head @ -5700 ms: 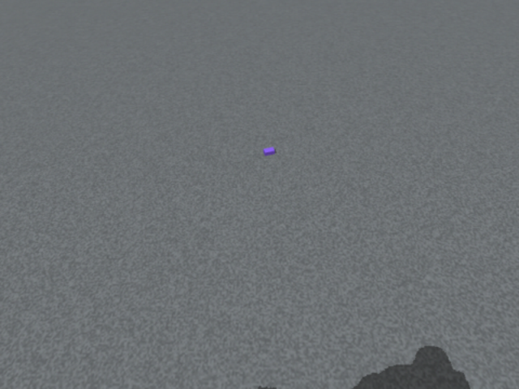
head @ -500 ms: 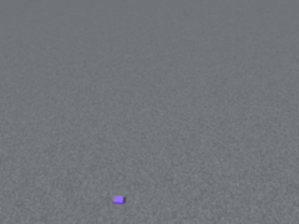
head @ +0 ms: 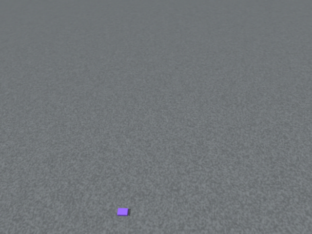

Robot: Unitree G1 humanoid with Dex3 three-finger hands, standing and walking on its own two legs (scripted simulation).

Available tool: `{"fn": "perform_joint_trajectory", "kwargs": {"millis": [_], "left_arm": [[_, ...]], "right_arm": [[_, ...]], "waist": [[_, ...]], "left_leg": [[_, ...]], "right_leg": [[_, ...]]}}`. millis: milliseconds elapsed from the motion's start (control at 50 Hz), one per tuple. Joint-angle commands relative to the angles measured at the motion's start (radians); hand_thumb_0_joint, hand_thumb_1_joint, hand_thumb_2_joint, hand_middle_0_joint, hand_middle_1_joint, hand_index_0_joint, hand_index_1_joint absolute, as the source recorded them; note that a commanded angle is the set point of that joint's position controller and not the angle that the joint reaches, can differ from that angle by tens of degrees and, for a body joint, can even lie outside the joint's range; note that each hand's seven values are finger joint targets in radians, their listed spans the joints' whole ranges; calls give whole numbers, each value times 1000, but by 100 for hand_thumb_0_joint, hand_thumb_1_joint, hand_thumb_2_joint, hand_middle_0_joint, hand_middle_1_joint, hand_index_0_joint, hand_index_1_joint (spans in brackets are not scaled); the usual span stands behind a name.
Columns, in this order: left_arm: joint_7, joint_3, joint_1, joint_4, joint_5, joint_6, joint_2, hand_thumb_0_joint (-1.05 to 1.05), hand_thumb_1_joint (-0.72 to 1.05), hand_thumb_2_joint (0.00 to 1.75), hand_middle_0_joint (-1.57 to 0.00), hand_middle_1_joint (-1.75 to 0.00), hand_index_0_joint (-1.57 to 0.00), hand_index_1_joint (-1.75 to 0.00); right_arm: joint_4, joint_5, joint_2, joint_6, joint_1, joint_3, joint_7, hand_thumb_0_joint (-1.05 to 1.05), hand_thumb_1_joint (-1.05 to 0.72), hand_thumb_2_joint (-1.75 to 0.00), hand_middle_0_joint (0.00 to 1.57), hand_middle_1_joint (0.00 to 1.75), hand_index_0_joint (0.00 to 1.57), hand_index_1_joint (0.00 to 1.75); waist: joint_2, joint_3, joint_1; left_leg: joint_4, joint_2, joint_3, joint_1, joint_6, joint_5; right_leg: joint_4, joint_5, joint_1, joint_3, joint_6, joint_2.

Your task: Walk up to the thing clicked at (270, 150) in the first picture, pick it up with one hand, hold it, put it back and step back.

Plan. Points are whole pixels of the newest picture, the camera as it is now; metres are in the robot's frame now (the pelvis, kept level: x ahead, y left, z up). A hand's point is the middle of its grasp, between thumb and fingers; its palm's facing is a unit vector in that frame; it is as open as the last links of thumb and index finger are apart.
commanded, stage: walk up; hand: left
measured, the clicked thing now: (122, 212) +0.40 +0.25 -0.77
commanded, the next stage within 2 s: stand in 0.12 s
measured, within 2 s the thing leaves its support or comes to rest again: neither
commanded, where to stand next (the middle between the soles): +0.02 +0.02 m, yaw -1 degrees
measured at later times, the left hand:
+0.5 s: hand out of the picture +0.08 +0.25 -0.16, palm faces -0.03 -0.94 -0.33, open 7.4 cm
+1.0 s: hand out of the picture +0.06 +0.25 -0.16, palm faces -0.03 -0.94 -0.34, open 7.4 cm
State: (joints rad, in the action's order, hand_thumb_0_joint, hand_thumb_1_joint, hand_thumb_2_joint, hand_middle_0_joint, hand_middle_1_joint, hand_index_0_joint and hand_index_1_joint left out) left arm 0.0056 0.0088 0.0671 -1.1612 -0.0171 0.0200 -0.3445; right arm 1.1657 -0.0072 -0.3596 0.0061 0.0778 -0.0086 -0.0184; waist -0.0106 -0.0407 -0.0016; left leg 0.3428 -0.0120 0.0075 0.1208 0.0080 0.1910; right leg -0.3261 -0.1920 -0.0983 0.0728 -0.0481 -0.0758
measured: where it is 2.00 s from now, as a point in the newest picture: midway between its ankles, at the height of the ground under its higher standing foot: outside the picture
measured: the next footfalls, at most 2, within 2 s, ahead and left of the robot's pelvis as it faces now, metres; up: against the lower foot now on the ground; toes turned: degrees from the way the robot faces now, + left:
none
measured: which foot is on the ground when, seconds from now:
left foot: down 0.00-1.00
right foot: down 0.00-1.00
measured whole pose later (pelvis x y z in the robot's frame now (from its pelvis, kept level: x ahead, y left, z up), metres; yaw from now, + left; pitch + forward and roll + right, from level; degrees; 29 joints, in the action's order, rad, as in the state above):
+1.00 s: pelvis -0.01 -0.01 +0.00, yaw -1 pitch -2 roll +0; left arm 0.01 0.00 0.12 -1.14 -0.02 0.01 -0.35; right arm 1.14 -0.01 -0.35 0.00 0.10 0.01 -0.01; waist 0.00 -0.05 0.00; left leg 0.32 -0.02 0.01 0.11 0.02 0.17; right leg -0.31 -0.17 -0.10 0.07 -0.04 -0.06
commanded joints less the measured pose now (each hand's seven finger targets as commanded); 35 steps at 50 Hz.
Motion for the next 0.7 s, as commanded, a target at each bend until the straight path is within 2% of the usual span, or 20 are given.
{"fn": "perform_joint_trajectory", "kwargs": {"millis": [0, 80, 100, 160, 260, 360, 420, 540, 680], "left_arm": [[-18, 38, -49, 60, 5, 18, -221, 0, 90, 90, -20, -30, -20, -30], [-19, 39, -51, 61, 4, 17, -223, 0, 90, 90, -20, -30, -20, -30], [-19, 41, -46, 63, 7, 13, -222, 0, 90, 90, -20, -30, -20, -30], [-18, 41, -43, 69, 5, 8, -214, 0, 90, 90, -20, -30, -20, -30], [-17, 41, -37, 71, 4, 7, -214, 0, 90, 90, -20, -30, -20, -30], [-12, 39, -34, 71, 5, 6, -217, 0, 90, 90, -20, -30, -20, -30], [-11, 39, -38, 73, 5, 6, -221, 0, 90, 90, -20, -30, -20, -30], [-11, 36, -23, 75, 2, 7, -220, 0, 90, 90, -20, -30, -20, -30], [-10, 34, -11, 74, 2, 6, -218, 0, 90, 90, -20, -30, -20, -30]], "right_arm": [[-65, 5, -212, -23, -53, -42, 17, 0, -90, -90, 20, 30, 20, 30], [-68, 4, -211, -23, -53, -44, 17, 0, -90, -90, 20, 30, 20, 30], [-80, -1, -198, -27, -67, -36, 21, 0, -90, -90, 20, 30, 20, 30], [-81, -2, -216, -32, -55, -39, 25, 0, -90, -90, 20, 30, 20, 30], [-89, 1, -211, -33, -67, -38, 27, 0, -90, -90, 20, 30, 20, 30], [-87, 1, -207, -32, -59, -33, 25, 0, -90, -90, 20, 30, 20, 30], [-87, 0, -205, -32, -58, -32, 23, 0, -90, -90, 20, 30, 20, 30], [-86, 0, -205, -31, -54, -32, 23, 0, -90, -90, 20, 30, 20, 30], [-85, -2, -210, -31, -52, -34, 22, 0, -90, -90, 20, 30, 20, 30]], "waist": [[17, 94, 4], [11, 93, 2], [43, 73, 5], [13, 97, 2], [7, 113, 3], [1, 77, 0], [5, 75, -3], [9, 79, -1], [16, 60, 2]], "left_leg": [[-41, -109, -76, -9, -30, -222], [-45, -108, -75, -11, -29, -220], [-50, -128, -91, -9, -22, -280], [-41, -127, -81, -15, -20, -284], [-42, -133, -78, -36, -20, -289], [-64, -123, -77, -13, -16, -203], [-72, -126, -80, -13, -13, -183], [-67, -125, -80, -8, -19, -170], [-73, -120, -80, -1, -17, -122]], "right_leg": [[36, 169, 39, -62, 42, -78], [34, 170, 41, -59, 42, -74], [38, 199, 29, -70, 39, -78], [44, 209, 54, -74, 41, -84], [44, 219, 55, -72, 42, -82], [62, 157, 40, -77, 42, -78], [66, 124, 31, -79, 44, -76], [71, 135, 33, -85, 48, -82], [83, 89, 5, -86, 46, -77]]}}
